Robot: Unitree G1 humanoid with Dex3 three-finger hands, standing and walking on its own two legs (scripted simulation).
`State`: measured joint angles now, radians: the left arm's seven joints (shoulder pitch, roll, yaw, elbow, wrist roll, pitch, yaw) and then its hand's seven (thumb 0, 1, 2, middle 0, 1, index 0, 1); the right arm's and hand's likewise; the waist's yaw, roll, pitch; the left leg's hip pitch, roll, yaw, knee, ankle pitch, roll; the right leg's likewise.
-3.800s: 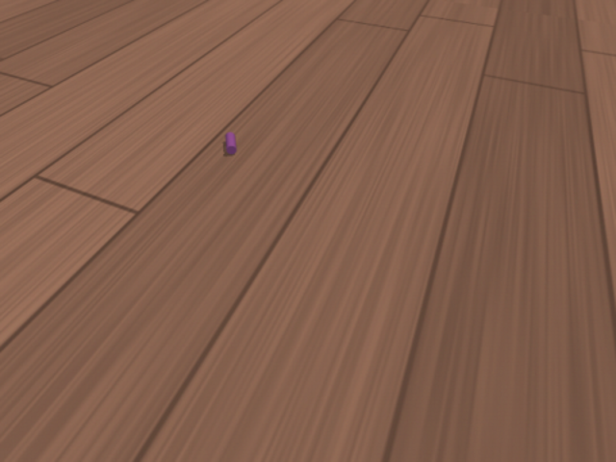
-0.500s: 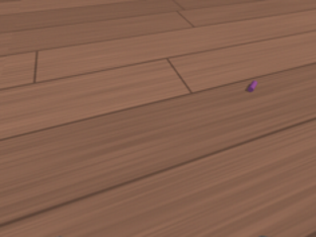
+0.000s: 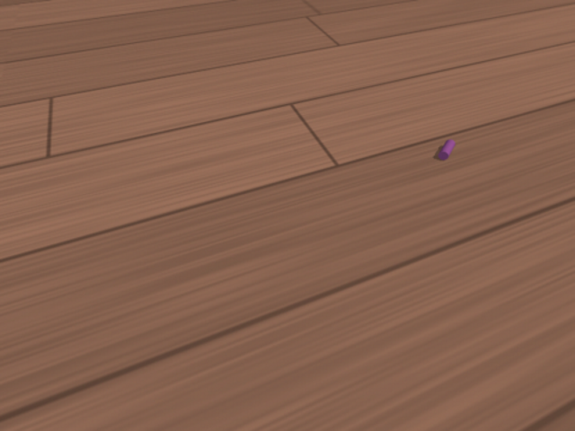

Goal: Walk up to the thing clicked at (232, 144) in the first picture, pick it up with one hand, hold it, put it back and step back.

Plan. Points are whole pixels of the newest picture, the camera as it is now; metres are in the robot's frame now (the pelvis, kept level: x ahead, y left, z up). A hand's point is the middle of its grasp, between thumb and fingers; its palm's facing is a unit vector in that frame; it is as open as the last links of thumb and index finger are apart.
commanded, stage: stand
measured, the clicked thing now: (446, 149) +1.60 -0.90 -0.75
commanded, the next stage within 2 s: none
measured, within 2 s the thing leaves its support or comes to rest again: neither
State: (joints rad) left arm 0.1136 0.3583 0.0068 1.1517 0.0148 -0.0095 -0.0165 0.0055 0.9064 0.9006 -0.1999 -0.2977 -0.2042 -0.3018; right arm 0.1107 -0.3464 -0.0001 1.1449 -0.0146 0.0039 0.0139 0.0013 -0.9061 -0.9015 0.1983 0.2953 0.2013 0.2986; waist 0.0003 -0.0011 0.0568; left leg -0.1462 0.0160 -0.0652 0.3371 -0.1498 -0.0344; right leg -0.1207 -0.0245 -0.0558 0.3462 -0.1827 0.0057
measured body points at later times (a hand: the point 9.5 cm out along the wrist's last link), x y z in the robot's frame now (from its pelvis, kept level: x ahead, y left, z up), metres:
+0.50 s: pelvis +0.01 +0.00 +0.00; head +0.01 +0.00 +0.45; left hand +0.10 +0.30 -0.13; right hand +0.09 -0.30 -0.13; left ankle +0.02 +0.14 -0.75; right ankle +0.01 -0.12 -0.75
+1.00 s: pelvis +0.01 -0.01 +0.00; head +0.02 -0.01 +0.45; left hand +0.09 +0.30 -0.13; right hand +0.08 -0.31 -0.13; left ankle +0.02 +0.14 -0.75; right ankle +0.01 -0.12 -0.75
